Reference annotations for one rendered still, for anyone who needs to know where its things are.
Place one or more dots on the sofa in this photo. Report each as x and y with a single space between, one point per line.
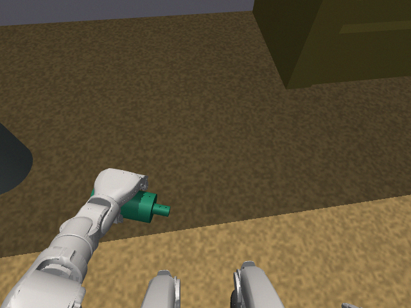
328 41

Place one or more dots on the left robot arm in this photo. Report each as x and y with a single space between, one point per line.
54 279

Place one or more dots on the left robot hand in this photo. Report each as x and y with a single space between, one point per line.
119 185

